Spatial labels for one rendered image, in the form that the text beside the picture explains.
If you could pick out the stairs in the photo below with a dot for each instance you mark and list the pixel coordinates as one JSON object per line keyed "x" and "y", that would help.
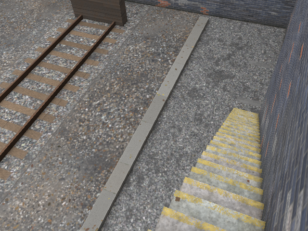
{"x": 223, "y": 191}

